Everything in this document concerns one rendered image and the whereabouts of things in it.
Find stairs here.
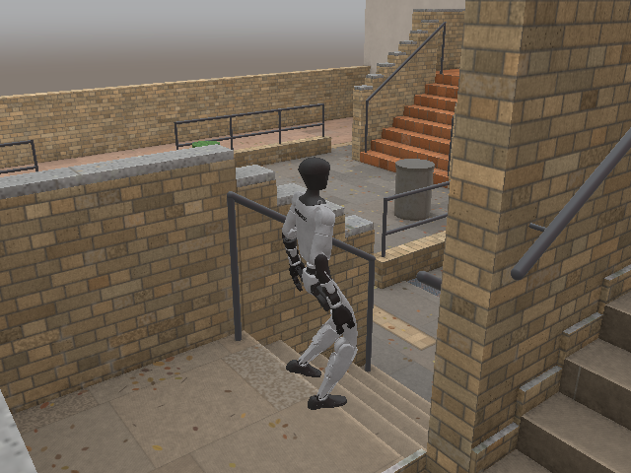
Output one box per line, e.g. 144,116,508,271
360,74,459,188
482,291,631,473
264,340,431,458

